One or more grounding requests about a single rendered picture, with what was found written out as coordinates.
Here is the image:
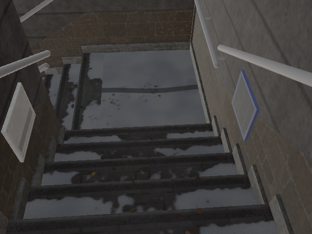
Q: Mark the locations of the stairs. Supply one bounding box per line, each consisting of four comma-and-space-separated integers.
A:
6, 123, 279, 234
44, 63, 81, 131

